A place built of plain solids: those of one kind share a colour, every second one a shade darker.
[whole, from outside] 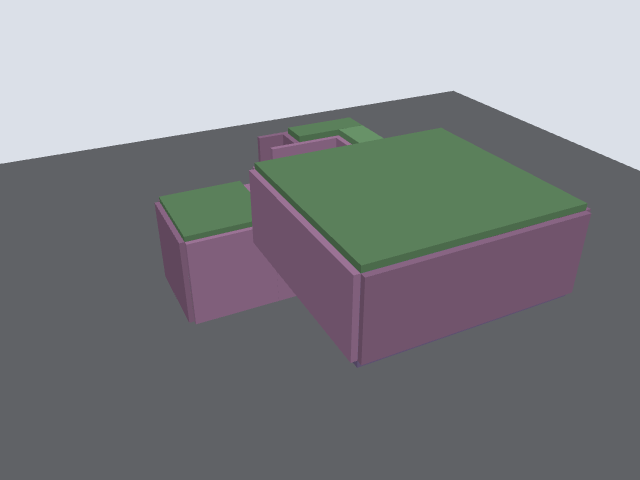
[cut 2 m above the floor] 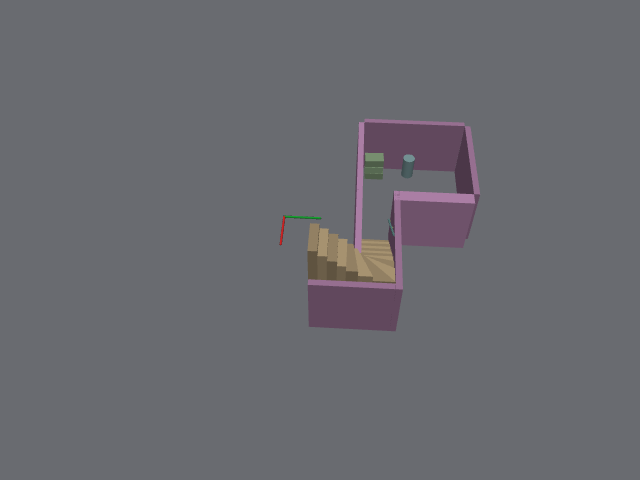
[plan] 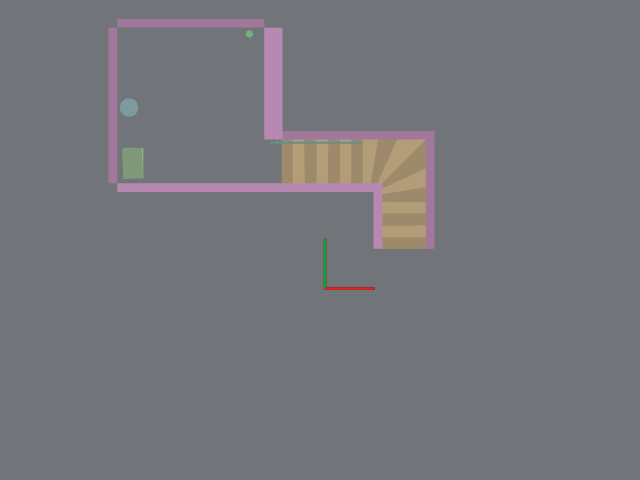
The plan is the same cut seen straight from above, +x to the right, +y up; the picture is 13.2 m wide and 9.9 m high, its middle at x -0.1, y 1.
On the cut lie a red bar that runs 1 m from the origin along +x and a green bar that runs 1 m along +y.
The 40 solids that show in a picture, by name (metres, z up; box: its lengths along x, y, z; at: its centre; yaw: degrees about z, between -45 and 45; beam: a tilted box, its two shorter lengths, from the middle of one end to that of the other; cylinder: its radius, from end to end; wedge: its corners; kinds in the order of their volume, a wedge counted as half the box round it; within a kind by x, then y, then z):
{
 "wall_1": {"box": [0.18, 3.21, 3.18], "at": [-4.37, 3.78, 1.54]},
 "wall_2": {"box": [3.03, 0.18, 3.18], "at": [-2.77, 2.08, 1.54]},
 "wall_3": {"box": [3.03, 0.18, 3.18], "at": [-2.77, 5.47, 1.54]},
 "wall_4": {"box": [0.18, 6.2, 2.42], "at": [-2.38, -2.28, 4.56]},
 "wall_5": {"box": [0.18, 2.31, 3.18], "at": [-1.16, 4.23, 1.54]},
 "wall_6": {"box": [0.37, 2.31, 3.18], "at": [-1.06, 4.23, 1.54]},
 "wall_7": {"box": [0.18, 0.9, 2.64], "at": [-0.33, 2.62, 4.45]},
 "wall_8": {"box": [2.43, 0.18, 5.82], "at": [-0.03, 2.08, 2.86]},
 "wall_9": {"box": [3.51, 0.18, 5.82], "at": [0.51, 3.16, 2.86]},
 "wall_10": {"box": [6.58, 0.18, 2.42], "at": [0.99, -5.47, 4.56]},
 "wall_11": {"box": [0.18, 1.35, 5.82], "at": [1.09, 1.5, 2.86]},
 "wall_12": {"box": [0.18, 2.25, 5.82], "at": [2.17, 1.95, 2.86]},
 "roof_1": {"box": [3.03, 3.21, 0.19], "at": [-2.77, 3.78, 3.22]},
 "roof_2": {"box": [2.32, 0.9, 0.2], "at": [0.92, 2.62, 5.87]},
 "roof_3": {"box": [6.58, 6.2, 0.2], "at": [0.99, -2.28, 5.87]},
 "roof_4": {"box": [0.9, 1.35, 0.2], "at": [1.63, 1.5, 5.87]},
 "floor_1": {"box": [6.58, 6.2, 0.22], "at": [0.99, -2.28, 3.24]},
 "tread_1": {"wedge": [[-0.89, 2.17, -0.05], [-0.89, 2.17, 0.19], [-0.89, 3.07, -0.05], [-0.89, 3.07, 0.19], [-0.66, 2.17, -0.05], [-0.66, 2.17, 0.19], [-0.66, 3.07, -0.05], [-0.66, 3.07, 0.19]]},
 "tread_2": {"wedge": [[-0.66, 2.17, -0.05], [-0.66, 2.17, 0.37], [-0.66, 3.07, -0.05], [-0.66, 3.07, 0.37], [-0.43, 3.07, -0.05], [-0.43, 3.07, 0.37], [-0.41, 2.17, -0.05], [-0.41, 2.17, 0.37]]},
 "tread_3": {"wedge": [[-0.43, 3.07, -0.05], [-0.43, 3.07, 0.56], [-0.41, 2.17, -0.05], [-0.41, 2.17, 0.56], [-0.17, 2.17, -0.05], [-0.17, 2.17, 0.55], [-0.16, 3.07, -0.05], [-0.16, 3.07, 0.56]]},
 "tread_4": {"wedge": [[-0.17, 2.17, -0.05], [-0.17, 2.17, 0.75], [-0.17, 3.07, -0.05], [-0.17, 3.07, 0.75], [0.07, 2.17, -0.05], [0.07, 2.17, 0.74], [0.07, 3.07, -0.05], [0.07, 3.07, 0.75]]},
 "tread_5": {"wedge": [[0.07, 2.17, -0.05], [0.07, 2.17, 0.92], [0.07, 3.07, -0.05], [0.07, 3.07, 0.93], [0.31, 2.17, -0.05], [0.31, 2.17, 0.92], [0.32, 3.07, -0.05], [0.32, 3.07, 0.92]]},
 "tread_6": {"wedge": [[0.31, 2.17, -0.05], [0.31, 2.17, 1.11], [0.31, 3.07, -0.05], [0.31, 3.07, 1.11], [0.54, 2.17, -0.05], [0.54, 2.17, 1.11], [0.55, 3.07, -0.05], [0.55, 3.07, 1.11]]},
 "tread_7": {"wedge": [[0.54, 2.17, -0.05], [0.54, 2.17, 1.3], [0.55, 3.07, -0.05], [0.55, 3.07, 1.3], [0.79, 2.17, -0.05], [0.79, 2.17, 1.3], [0.79, 3.07, -0.05], [0.79, 3.07, 1.3]]},
 "tread_8": {"wedge": [[0.78, 2.17, -0.05], [0.78, 2.17, 1.49], [0.78, 3.07, -0.05], [0.78, 3.07, 1.49], [0.95, 2.17, -0.05], [0.95, 2.17, 1.49], [1.1, 3.07, -0.05], [1.1, 3.07, 1.49]]},
 "tread_9": {"wedge": [[0.95, 2.17, -0.05], [0.95, 2.17, 1.68], [1.09, 2.17, -0.05], [1.09, 2.17, 1.68], [1.1, 3.07, -0.05], [1.1, 3.07, 1.68], [1.49, 3.07, -0.05], [1.49, 3.07, 1.68]]},
 "tread_10": {"wedge": [[1.08, 2.17, -0.05], [1.08, 2.17, 1.88], [1.19, 2.17, -0.05], [1.19, 2.17, 1.88], [1.49, 3.07, -0.05], [1.49, 3.07, 1.88], [2.09, 3.07, -0.05], [2.09, 3.07, 1.87]]},
 "tread_11": {"wedge": [[1.18, 0.82, -0.05], [1.18, 0.82, 3.16], [1.18, 1.06, -0.05], [1.18, 1.06, 3.16], [2.08, 0.82, -0.05], [2.08, 0.82, 3.16], [2.08, 1.06, -0.05], [2.08, 1.06, 3.16]]},
 "tread_12": {"wedge": [[1.18, 1.05, -0.05], [1.18, 1.05, 2.98], [1.18, 1.29, -0.05], [1.18, 1.29, 2.98], [2.08, 1.06, -0.05], [2.08, 1.06, 2.98], [2.08, 1.3, -0.05], [2.08, 1.3, 2.98]]},
 "tread_13": {"wedge": [[1.18, 1.29, -0.05], [1.18, 1.29, 2.79], [1.18, 1.54, -0.05], [1.18, 1.54, 2.79], [2.08, 1.3, -0.05], [2.08, 1.3, 2.79], [2.08, 1.55, -0.05], [2.08, 1.55, 2.79]]},
 "tread_14": {"wedge": [[1.18, 1.54, -0.05], [1.18, 1.54, 2.61], [1.18, 1.78, -0.05], [1.18, 1.78, 2.61], [2.08, 1.55, -0.05], [2.08, 1.55, 2.61], [2.08, 1.78, -0.05], [2.08, 1.78, 2.61]]},
 "tread_15": {"wedge": [[1.18, 1.78, -0.05], [1.18, 1.78, 2.42], [1.18, 1.94, -0.05], [1.18, 1.94, 2.42], [2.08, 1.78, -0.05], [2.08, 1.78, 2.42], [2.08, 2.09, -0.05], [2.08, 2.09, 2.42]]},
 "tread_16": {"wedge": [[1.18, 1.94, -0.05], [1.18, 1.94, 2.24], [1.18, 2.06, -0.05], [1.18, 2.06, 2.25], [2.08, 2.09, -0.05], [2.08, 2.09, 2.24], [2.08, 2.48, -0.05], [2.08, 2.48, 2.24]]},
 "tread_17": {"wedge": [[1.18, 2.05, -0.05], [1.18, 2.05, 2.06], [1.18, 2.17, -0.05], [1.18, 2.17, 2.06], [2.08, 2.47, -0.05], [2.08, 2.47, 2.06], [2.08, 3.07, -0.05], [2.08, 3.07, 2.06]]},
 "carton_1": {"box": [0.41, 0.62, 0.27], "at": [-3.97, 2.57, 0.67], "yaw": 2.4},
 "carton_2": {"box": [0.41, 0.62, 0.27], "at": [-3.95, 2.58, 0.4], "yaw": 0.4},
 "carton_3": {"box": [0.41, 0.62, 0.32], "at": [-3.94, 2.6, 0.11], "yaw": -0.4},
 "bin_1": {"cylinder": 0.19, "from": [-4.04, 3.73, 0.0], "to": [-4.04, 3.73, 0.75]},
 "guard_rail_1": {"wedge": [[-1.13, 2.98, 0.86], [-1.13, 2.98, 0.91], [-1.13, 3.03, 0.86], [-1.13, 3.03, 0.91], [0.78, 2.98, 2.35], [0.78, 2.98, 2.4], [0.78, 3.03, 2.35], [0.78, 3.03, 2.4]]},
 "extinguisher_1": {"cylinder": 0.07, "from": [-1.56, 5.25, 0.0], "to": [-1.56, 5.25, 0.52]}
}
